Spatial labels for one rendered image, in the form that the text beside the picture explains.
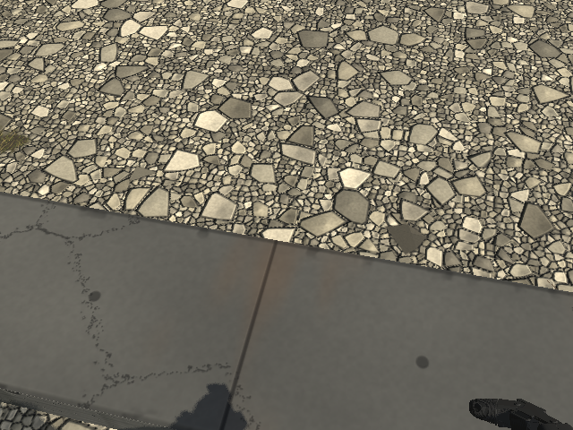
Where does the right robot hand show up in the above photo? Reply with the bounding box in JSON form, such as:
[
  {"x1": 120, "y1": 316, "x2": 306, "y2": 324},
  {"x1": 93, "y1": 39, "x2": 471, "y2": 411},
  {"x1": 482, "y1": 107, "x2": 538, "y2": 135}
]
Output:
[{"x1": 469, "y1": 399, "x2": 573, "y2": 430}]

